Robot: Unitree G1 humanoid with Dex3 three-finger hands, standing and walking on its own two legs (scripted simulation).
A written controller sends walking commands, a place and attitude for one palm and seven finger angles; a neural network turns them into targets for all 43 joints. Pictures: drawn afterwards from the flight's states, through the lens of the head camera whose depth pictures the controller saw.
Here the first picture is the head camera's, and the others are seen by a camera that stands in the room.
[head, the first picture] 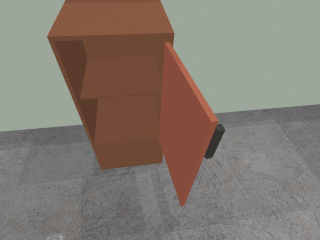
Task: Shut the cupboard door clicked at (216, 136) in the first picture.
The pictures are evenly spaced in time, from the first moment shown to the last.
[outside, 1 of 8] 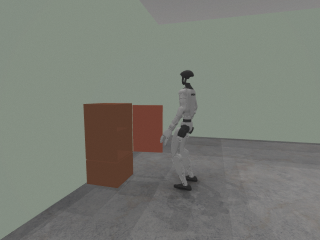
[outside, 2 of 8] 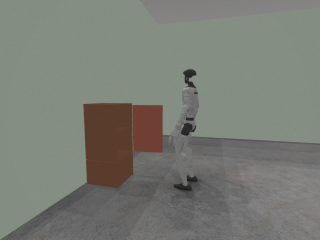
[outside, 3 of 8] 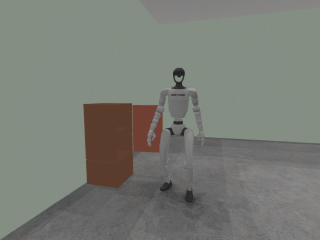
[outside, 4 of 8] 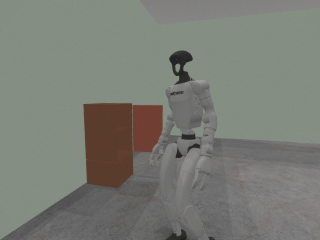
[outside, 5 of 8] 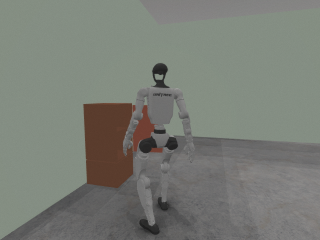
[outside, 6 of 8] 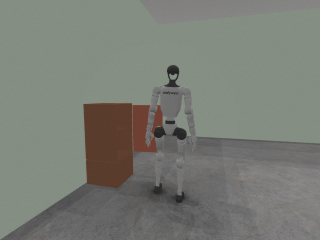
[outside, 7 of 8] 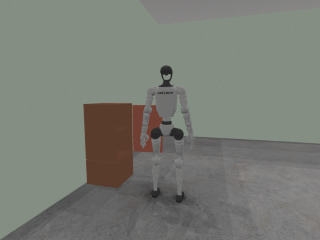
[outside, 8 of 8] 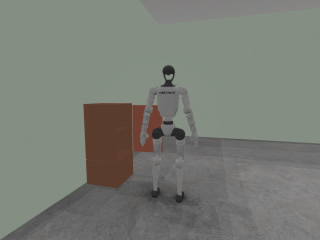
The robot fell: no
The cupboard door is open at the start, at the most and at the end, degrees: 97 97 97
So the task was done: no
